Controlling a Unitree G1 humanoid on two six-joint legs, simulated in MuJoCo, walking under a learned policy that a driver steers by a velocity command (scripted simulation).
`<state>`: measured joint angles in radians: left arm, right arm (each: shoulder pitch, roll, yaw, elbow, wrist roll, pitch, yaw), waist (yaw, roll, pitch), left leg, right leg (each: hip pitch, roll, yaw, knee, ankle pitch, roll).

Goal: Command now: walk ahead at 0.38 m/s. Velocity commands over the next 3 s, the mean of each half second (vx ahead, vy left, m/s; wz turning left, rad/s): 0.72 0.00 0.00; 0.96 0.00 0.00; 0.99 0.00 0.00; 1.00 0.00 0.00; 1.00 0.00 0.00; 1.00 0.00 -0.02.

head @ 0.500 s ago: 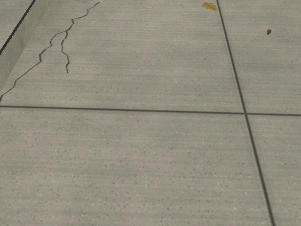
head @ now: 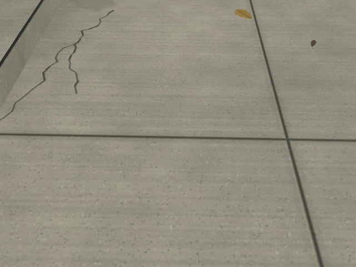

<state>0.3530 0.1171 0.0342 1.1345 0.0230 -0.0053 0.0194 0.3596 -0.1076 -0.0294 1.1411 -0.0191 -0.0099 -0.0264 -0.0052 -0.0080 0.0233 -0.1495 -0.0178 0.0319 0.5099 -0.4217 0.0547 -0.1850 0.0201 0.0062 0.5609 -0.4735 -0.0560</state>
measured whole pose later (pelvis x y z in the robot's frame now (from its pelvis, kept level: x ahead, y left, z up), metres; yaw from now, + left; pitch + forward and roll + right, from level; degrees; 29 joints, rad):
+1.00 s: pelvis +0.62 -0.01 +0.00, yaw +0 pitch +1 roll +2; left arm 0.05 0.22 0.03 0.81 0.04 -0.08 -0.06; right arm 0.52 -0.20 -0.05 1.06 0.00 -0.12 0.02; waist -0.06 -0.03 0.01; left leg 0.08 -0.12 0.08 0.18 -0.29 0.09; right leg -0.78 -0.15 -0.02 0.87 0.04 -0.07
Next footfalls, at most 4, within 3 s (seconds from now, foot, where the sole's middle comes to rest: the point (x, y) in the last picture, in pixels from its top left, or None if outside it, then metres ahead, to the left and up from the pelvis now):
0.22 right None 0.11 -0.15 -0.78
0.68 left None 0.54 0.05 -0.78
1.16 right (207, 167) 1.00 -0.11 -0.78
1.62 left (171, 102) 1.46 0.06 -0.78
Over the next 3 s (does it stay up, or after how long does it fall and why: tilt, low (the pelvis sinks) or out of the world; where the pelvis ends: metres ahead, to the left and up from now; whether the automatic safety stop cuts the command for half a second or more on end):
stays up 2.61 0.01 -0.03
